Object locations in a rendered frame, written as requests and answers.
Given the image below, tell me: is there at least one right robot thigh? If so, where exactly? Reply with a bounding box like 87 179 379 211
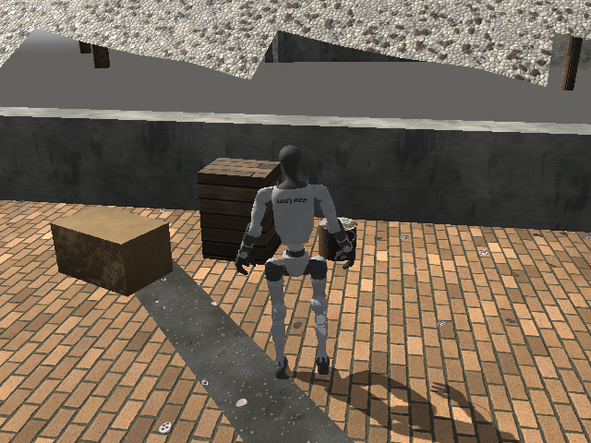
308 256 328 314

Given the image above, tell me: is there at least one robot right forearm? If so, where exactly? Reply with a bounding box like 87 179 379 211
332 219 353 253

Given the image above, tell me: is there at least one robot left shin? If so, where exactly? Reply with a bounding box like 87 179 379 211
271 305 285 366

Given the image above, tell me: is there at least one robot left forearm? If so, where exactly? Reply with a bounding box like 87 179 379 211
238 223 257 258

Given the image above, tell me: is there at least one right robot upper arm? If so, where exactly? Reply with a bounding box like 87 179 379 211
311 185 341 233

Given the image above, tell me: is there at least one right robot hand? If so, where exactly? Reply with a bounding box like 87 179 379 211
334 248 356 269

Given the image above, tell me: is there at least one left robot upper arm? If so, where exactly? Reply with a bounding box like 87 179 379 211
247 186 273 237

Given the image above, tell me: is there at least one left robot hand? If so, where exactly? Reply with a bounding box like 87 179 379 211
235 253 256 275

